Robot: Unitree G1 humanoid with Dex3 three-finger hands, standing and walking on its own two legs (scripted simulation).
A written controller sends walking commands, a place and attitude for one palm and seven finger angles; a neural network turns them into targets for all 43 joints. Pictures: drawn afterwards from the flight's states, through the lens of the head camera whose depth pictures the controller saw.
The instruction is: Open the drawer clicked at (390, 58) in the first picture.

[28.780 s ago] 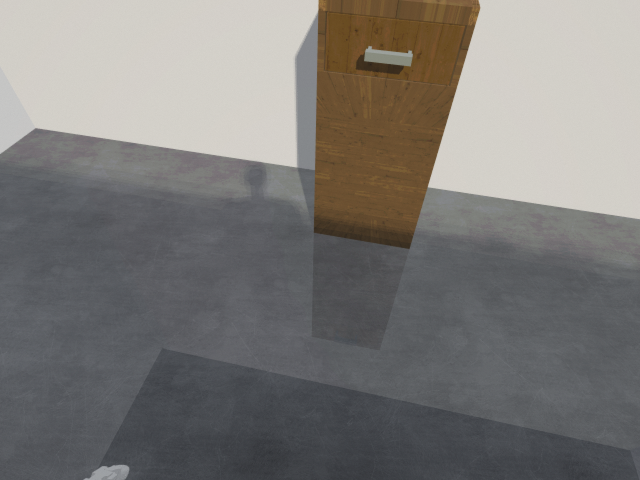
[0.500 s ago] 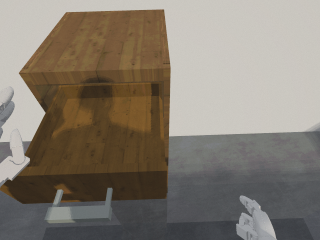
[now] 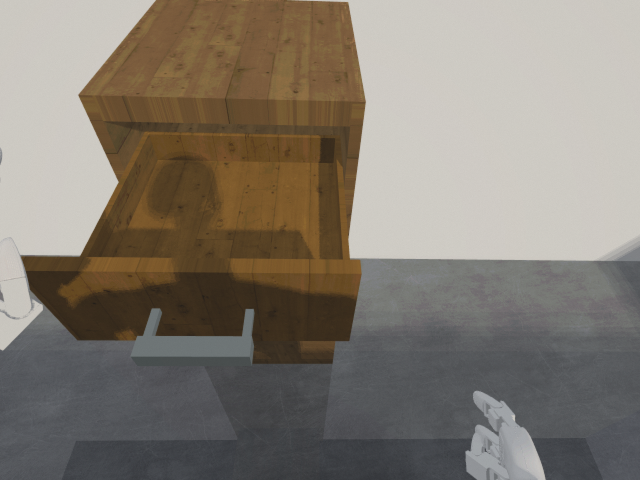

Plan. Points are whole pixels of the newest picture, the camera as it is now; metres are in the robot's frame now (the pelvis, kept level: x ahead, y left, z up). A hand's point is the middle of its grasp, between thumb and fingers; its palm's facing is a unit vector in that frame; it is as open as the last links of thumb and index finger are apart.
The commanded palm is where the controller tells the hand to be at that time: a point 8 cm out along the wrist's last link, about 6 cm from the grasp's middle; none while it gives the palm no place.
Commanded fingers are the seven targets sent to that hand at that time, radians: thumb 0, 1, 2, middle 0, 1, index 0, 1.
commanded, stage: step back with the hand held close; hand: left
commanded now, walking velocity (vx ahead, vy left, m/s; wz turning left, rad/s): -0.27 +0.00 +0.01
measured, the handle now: (198, 333) +0.27 +0.17 +0.05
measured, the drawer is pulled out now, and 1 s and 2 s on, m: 0.29 0.29 0.29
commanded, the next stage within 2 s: stop stepping back and stand still in 0.46 s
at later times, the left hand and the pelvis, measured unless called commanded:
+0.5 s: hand out of the picture +0.12 +0.22 +0.24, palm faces +0.35 -0.86 -0.38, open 7.4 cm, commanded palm +0.04 +0.27 +0.24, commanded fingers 0.00 0.90 0.90 -0.20 -0.30 -0.20 -0.30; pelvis -0.10 +0.00 +0.00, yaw -4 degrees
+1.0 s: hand out of the picture +0.00 +0.20 +0.22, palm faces +0.32 -0.85 -0.43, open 7.5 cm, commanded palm -0.08 +0.27 +0.24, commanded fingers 0.00 0.90 0.90 -0.20 -0.30 -0.20 -0.30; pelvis -0.22 -0.01 +0.00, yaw -4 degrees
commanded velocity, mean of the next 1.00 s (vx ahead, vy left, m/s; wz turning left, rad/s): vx -0.11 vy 0.02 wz -0.01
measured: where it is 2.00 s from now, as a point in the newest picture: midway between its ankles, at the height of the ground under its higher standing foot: outside the picture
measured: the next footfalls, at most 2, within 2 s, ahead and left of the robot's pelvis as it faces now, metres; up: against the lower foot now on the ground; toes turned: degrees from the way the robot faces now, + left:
right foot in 0.58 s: -0.19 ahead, -0.08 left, +0.00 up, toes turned -6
left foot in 0.82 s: -0.10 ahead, +0.09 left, +0.00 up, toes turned -1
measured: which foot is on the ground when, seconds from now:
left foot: down 0.00-0.60, up 0.62-0.80, down 0.82-1.00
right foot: down 0.00-0.18, up 0.20-0.56, down 0.58-1.00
